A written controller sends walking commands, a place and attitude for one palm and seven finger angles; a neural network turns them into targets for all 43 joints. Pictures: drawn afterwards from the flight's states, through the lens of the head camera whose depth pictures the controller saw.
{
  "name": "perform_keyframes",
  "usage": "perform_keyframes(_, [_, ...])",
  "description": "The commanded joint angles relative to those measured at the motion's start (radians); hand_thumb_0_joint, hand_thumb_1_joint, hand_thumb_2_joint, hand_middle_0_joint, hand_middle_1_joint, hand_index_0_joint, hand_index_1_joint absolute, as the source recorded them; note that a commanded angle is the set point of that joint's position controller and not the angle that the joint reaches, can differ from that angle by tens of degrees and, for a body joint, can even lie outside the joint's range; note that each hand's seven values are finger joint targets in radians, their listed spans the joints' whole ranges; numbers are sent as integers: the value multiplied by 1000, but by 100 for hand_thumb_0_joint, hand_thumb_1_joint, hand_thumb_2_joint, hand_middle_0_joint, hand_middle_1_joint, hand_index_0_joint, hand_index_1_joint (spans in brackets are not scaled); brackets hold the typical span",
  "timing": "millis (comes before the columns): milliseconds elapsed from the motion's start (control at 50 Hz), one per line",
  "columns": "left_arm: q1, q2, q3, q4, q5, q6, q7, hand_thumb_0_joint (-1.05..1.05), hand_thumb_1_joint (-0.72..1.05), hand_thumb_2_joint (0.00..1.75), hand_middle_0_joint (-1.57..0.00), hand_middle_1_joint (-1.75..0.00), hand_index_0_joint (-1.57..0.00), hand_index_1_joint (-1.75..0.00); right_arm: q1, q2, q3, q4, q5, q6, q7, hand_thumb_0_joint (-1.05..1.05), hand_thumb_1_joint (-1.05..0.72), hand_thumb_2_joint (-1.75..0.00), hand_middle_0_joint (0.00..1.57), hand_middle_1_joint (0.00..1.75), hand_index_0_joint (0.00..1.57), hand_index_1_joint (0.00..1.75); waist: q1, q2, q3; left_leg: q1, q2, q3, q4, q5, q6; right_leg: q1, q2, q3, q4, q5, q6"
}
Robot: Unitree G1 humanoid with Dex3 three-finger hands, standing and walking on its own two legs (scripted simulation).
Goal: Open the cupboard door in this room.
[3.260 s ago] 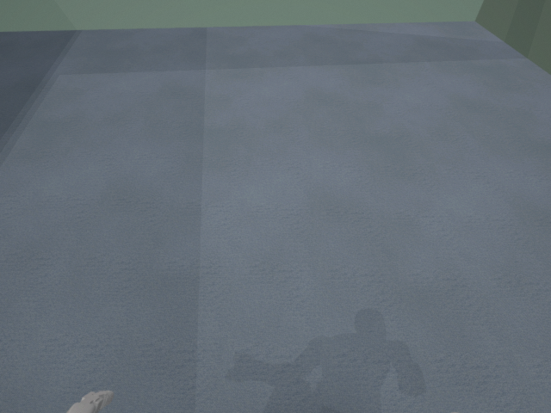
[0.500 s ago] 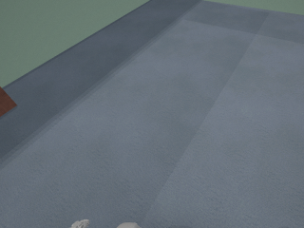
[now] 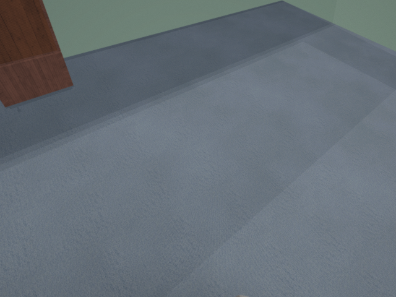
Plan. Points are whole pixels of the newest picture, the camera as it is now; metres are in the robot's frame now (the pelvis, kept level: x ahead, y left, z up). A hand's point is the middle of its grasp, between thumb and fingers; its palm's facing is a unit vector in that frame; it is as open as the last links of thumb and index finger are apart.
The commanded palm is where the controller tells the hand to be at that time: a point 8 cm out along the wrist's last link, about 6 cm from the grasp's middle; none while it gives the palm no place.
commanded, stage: turn or walk to find it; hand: left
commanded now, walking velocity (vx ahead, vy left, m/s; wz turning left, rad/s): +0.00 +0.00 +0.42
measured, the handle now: out of the picture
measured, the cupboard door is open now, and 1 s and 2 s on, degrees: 0 0 0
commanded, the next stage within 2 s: stand and wait in 0.56 s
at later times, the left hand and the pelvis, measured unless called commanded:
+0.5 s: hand out of the picture +0.04 +0.16 -0.14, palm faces +0.21 -0.94 -0.28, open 7.3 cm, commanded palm none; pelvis -0.03 -0.05 +0.00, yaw +12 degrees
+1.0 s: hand out of the picture -0.15 +0.15 -0.18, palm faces +0.40 -0.90 -0.20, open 7.3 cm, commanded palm none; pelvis -0.06 -0.03 +0.00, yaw +19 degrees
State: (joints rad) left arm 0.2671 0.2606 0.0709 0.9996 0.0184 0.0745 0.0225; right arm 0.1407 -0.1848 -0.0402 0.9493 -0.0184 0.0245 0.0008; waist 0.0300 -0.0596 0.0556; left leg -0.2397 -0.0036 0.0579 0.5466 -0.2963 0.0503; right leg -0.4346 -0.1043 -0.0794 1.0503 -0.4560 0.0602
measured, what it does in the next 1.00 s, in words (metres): steps on the spot, turning left: right foot, then left foot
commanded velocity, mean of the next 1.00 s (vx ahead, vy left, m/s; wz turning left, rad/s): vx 0.00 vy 0.00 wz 0.31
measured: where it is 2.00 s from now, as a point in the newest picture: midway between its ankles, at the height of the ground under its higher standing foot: outside the picture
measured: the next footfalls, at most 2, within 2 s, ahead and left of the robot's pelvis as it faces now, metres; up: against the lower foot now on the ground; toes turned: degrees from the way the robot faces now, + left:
right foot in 0.40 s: +0.02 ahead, -0.14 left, +0.00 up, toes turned +7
left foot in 0.90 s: -0.08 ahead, +0.09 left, +0.00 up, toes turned +22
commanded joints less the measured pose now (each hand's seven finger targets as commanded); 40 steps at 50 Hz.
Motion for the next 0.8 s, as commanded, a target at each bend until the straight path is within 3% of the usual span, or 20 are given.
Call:
perform_keyframes(0, [-10,63,14,-82,2,-34,-8,0,90,90,-20,-30,-20,-30,56,-202,-40,-50,4,-21,-25,0,-90,-90,20,30,20,30,-33,183,-45,92,226,-232,-244,457,83,-96,-7,56,85,92,23])
perform_keyframes(100, [-42,57,13,-101,1,-35,-3,0,90,90,-20,-30,-20,-30,97,-199,-49,-45,2,-20,-23,0,-90,-90,20,30,20,30,-50,182,-63,147,223,-287,-246,423,108,-99,3,62,-16,84,39])
perform_keyframes(220, [-109,37,7,-140,-4,-39,1,0,90,90,-20,-30,-20,-30,128,-206,-60,-40,-7,-11,-21,0,-90,-90,20,30,20,30,-73,196,-73,130,233,-388,-228,394,137,-30,38,65,-189,6,24])
perform_keyframes(300, [-68,27,3,-142,-12,-48,6,0,90,90,-20,-30,-20,-30,109,-209,-62,-47,-10,-5,-17,0,-90,-90,20,30,20,30,-50,203,-94,55,204,-413,-193,429,123,109,75,57,-369,45,2])
perform_keyframes(340, [-12,35,6,-128,-14,-58,9,0,90,90,-20,-30,-20,-30,87,-201,-65,-53,-4,-3,-13,0,-90,-90,20,30,20,30,-17,188,-114,-28,166,-398,-144,374,84,253,77,49,-554,177,-3])
perform_keyframes(360, [14,56,11,-124,-12,-66,13,0,90,90,-20,-30,-20,-30,90,-178,-63,-56,3,-3,-10,0,-90,-90,20,30,20,30,-3,131,-133,-109,124,-371,-94,282,40,373,40,76,-687,261,-12])
perform_keyframes(380, [38,130,24,-122,2,-76,20,0,90,90,-20,-30,-20,-30,105,-123,-56,-65,12,-4,-3,0,-90,-90,20,30,20,30,6,-77,-154,-272,23,-252,66,50,-27,507,-154,260,-776,242,-68])
perform_keyframes(400, [29,194,34,-136,9,-75,21,0,90,90,-20,-30,-20,-30,90,-103,-55,-91,5,-1,-5,0,-90,-90,20,30,20,30,12,-245,-95,-368,-82,-111,286,-250,-79,426,-362,447,-804,336,-175])
perform_keyframes(420, [-1,181,29,-151,0,-68,22,0,90,90,-20,-30,-20,-30,81,-152,-70,-84,-5,11,-4,0,-90,-90,20,30,20,30,7,-133,-82,-317,-36,-145,454,-256,-76,296,-386,391,-801,344,-227])
perform_keyframes(440, [-67,130,27,-160,-2,-75,24,0,90,90,-20,-30,-20,-30,97,-152,-74,-57,-10,27,0,0,-90,-90,20,30,20,30,-25,-178,-40,-312,-8,-174,536,-203,-74,217,-309,329,-827,254,-208])
perform_keyframes(460, [-114,108,17,-170,-3,-74,21,0,90,90,-20,-30,-20,-30,119,-145,-75,-30,-9,35,5,0,-90,-90,20,30,20,30,-51,-112,0,-307,-6,-151,608,-138,-82,186,-250,273,-825,221,-186])
perform_keyframes(480, [-132,84,5,-171,-5,-77,17,0,90,90,-20,-30,-20,-30,139,-133,-73,-12,-10,37,11,0,-90,-90,20,30,20,30,-66,-64,27,-313,3,-131,649,-81,-90,180,-203,191,-803,267,-164])
perform_keyframes(500, [-126,70,2,-167,-5,-83,15,0,90,90,-20,-30,-20,-30,158,-119,-69,-2,-9,38,13,0,-90,-90,20,30,20,30,-69,-66,26,-322,7,-115,669,-50,-99,195,-184,138,-789,309,-155])
perform_keyframes(540, [-92,69,1,-158,-3,-89,17,0,90,90,-20,-30,-20,-30,165,-111,-66,6,-7,38,15,0,-90,-90,20,30,20,30,-61,-73,7,-329,17,-101,668,-18,-115,246,-174,94,-775,367,-149])
perform_keyframes(640, [21,70,0,-102,4,-93,17,0,90,90,-20,-30,-20,-30,91,-101,-53,6,-5,37,5,0,-90,-90,20,30,20,30,-11,-97,-3,-299,41,-91,542,-60,-126,303,-202,118,-762,461,-182])
perform_keyframes(720, [67,87,1,-60,13,-90,16,0,90,90,-20,-30,-20,-30,42,-78,-33,5,3,25,0,0,-90,-90,20,30,20,30,14,-116,-36,-202,41,-39,301,-149,-117,343,-210,122,-720,606,-212])
perform_keyframes(760, [82,101,2,-39,15,-87,14,0,90,90,-20,-30,-20,-30,33,-66,-22,10,8,16,-4,0,-90,-90,20,30,20,30,23,-124,-61,-130,31,-14,186,-153,-105,348,-205,123,-697,661,-218])
perform_keyframes(780, [73,105,2,-28,14,-87,14,0,90,90,-20,-30,-20,-30,49,-61,-19,19,10,11,-6,0,-90,-90,20,30,20,30,12,-130,-74,-93,27,-4,126,-129,-102,349,-197,113,-682,676,-212])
